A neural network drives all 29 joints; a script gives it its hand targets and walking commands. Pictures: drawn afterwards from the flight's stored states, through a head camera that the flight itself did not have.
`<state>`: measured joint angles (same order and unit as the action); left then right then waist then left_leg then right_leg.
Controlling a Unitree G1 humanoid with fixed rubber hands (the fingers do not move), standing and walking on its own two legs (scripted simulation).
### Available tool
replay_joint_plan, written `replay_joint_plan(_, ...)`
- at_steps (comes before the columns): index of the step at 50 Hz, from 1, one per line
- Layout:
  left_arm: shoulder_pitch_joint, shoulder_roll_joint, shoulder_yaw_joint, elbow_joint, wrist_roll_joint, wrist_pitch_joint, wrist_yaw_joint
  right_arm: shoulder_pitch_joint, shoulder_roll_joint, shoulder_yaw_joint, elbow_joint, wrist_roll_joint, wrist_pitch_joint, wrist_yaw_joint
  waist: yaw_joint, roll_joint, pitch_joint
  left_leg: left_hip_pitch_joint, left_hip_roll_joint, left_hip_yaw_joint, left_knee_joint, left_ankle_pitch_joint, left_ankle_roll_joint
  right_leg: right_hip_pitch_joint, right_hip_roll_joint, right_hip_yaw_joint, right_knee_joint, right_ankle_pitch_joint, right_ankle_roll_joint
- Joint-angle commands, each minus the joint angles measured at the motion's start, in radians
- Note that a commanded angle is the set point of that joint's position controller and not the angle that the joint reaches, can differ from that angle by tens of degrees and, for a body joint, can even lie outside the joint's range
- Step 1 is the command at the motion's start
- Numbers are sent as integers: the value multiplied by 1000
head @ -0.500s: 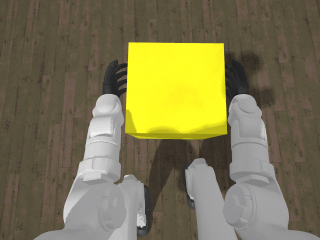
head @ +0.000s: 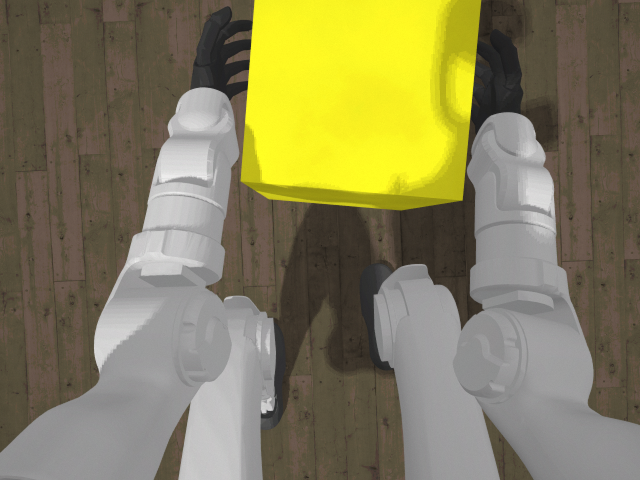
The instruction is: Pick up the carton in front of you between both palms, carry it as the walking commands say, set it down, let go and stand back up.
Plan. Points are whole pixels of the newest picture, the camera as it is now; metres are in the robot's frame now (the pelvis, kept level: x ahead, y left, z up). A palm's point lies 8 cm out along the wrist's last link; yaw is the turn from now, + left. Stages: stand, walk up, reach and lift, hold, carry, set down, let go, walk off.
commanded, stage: set down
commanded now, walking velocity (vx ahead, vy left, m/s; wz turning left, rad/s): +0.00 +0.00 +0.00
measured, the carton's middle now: (348, 120) +0.50 -0.10 -0.19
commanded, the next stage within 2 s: none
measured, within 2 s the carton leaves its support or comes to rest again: rests again in 1.50 s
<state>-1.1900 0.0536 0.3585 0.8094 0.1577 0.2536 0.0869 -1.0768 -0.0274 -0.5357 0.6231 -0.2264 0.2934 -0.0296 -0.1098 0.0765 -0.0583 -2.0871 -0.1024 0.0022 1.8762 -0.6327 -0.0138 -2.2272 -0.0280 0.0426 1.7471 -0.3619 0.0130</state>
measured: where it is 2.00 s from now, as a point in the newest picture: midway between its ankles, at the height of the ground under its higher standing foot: (325, 363)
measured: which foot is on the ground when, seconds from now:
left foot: down 0.00-1.00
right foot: down 0.00-1.00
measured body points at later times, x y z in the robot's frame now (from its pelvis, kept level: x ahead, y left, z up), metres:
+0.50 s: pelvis +0.00 +0.01 -0.07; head +0.36 -0.03 +0.19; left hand +0.57 +0.02 -0.25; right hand +0.50 -0.28 -0.22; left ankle +0.07 +0.11 -0.43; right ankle +0.14 -0.13 -0.43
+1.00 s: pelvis -0.01 +0.01 -0.09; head +0.36 -0.01 +0.16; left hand +0.56 +0.03 -0.27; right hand +0.50 -0.28 -0.25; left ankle +0.07 +0.11 -0.43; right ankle +0.14 -0.13 -0.43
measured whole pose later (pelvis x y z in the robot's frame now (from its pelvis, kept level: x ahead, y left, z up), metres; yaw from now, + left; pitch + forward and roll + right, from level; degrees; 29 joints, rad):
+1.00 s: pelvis -0.01 +0.01 -0.09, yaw -1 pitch +42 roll -1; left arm -1.46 0.18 0.15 1.02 0.08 0.20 0.09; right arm -1.38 -0.28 -0.50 1.02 -0.05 0.18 0.03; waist -0.16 0.00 0.25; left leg -2.26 -0.14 0.00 2.20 -0.67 -0.01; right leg -2.39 -0.04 0.04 2.03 -0.38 0.03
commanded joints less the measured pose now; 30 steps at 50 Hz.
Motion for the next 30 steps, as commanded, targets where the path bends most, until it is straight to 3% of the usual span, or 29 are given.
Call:
replay_joint_plan(1, -570, -865, -435, -7, -114, -27, -217, -590, 758, 470, 42, 119, -16, 228, -87, 4, -1055, 187, -108, 44, -194, 179, -6, 908, 124, -109, -11, 274, 25)
replay_joint_plan(11, -686, -786, -490, 16, -163, -44, -190, -729, 665, 478, 51, 191, -45, 239, -107, 32, -1025, 198, -90, 38, -73, 206, -4, 796, 95, -123, 116, 289, 30)
replay_joint_plan(17, -732, -723, -474, 20, -149, -74, -178, -687, 738, 445, 155, 241, -52, 256, -56, 45, -936, 171, -79, 42, -26, 232, 12, 738, 98, -108, 183, 315, 38)
replay_joint_plan(20, -742, -735, -494, -2, -159, -79, -176, -706, 765, 461, 141, 272, -53, 265, -50, 47, -964, 209, -74, 37, -7, 270, 17, 718, 100, -113, 207, 338, 40)
replay_joint_plan(30, -738, -744, -505, 10, -169, -96, -188, -637, 726, 386, 238, 248, -68, 270, -91, 111, -815, 153, -70, 21, 25, 279, 13, 618, 93, -105, 242, 341, 23)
